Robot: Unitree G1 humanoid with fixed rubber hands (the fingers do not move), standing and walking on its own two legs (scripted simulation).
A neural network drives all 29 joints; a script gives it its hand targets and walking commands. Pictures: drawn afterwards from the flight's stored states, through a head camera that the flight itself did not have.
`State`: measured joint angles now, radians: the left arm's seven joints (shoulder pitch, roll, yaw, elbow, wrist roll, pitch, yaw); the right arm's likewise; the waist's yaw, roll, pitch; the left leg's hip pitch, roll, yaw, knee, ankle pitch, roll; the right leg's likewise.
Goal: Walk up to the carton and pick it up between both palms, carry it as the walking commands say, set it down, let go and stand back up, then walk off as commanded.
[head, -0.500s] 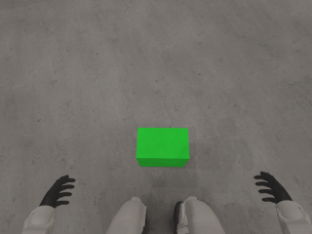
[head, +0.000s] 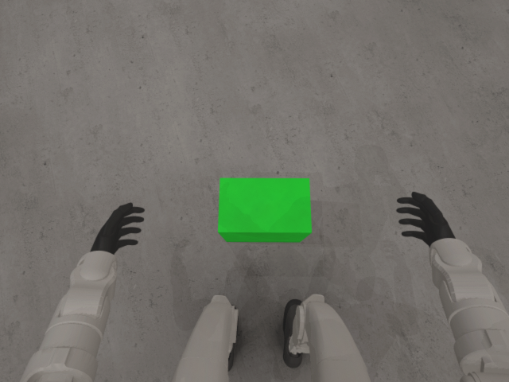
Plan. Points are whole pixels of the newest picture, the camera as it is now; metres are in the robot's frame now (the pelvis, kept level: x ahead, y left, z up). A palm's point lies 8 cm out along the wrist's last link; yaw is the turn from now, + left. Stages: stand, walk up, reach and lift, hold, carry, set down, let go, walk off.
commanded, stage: reach and lift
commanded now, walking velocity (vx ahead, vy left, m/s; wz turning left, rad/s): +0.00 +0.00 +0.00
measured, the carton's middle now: (263, 213) +0.45 +0.00 -0.58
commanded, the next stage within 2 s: none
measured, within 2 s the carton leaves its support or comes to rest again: neither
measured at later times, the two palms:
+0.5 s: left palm (153, 180) +0.42 +0.22 -0.16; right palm (393, 172) +0.44 -0.24 -0.15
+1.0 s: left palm (164, 178) +0.45 +0.22 -0.22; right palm (373, 173) +0.46 -0.22 -0.21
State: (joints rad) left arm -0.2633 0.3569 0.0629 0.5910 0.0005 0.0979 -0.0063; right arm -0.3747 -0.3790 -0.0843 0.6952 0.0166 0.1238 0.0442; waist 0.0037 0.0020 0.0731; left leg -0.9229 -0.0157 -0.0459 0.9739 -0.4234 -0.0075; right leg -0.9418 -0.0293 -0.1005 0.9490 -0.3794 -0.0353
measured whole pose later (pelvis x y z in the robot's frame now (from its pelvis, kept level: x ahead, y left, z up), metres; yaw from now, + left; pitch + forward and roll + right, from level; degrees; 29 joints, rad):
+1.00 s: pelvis -0.04 +0.01 -0.07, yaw -2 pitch +50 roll -1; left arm -1.05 0.34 0.21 0.82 -0.01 0.13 0.02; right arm -1.17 -0.37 -0.29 0.99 0.02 0.11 0.06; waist 0.00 0.00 -0.02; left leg -1.67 -0.02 -0.02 1.14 -0.35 -0.01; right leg -1.68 -0.03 -0.07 1.09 -0.28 -0.04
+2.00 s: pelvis -0.09 +0.01 -0.32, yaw -1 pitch +34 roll +1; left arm -1.48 0.38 0.21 1.02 -0.13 0.15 0.11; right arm -1.57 -0.44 -0.24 1.16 0.15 0.12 -0.06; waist 0.01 0.01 0.52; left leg -2.15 -0.01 0.00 2.17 -0.62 -0.02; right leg -2.20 -0.04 -0.04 2.13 -0.52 -0.06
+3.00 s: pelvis -0.09 +0.01 -0.34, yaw -1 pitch +33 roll +1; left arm -1.49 0.37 0.14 1.05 -0.17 0.12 0.11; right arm -1.63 -0.40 -0.08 1.20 0.22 0.09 -0.08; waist 0.01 0.01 0.52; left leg -2.17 -0.01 0.01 2.23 -0.63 -0.02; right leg -2.23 -0.04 -0.04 2.19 -0.53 -0.06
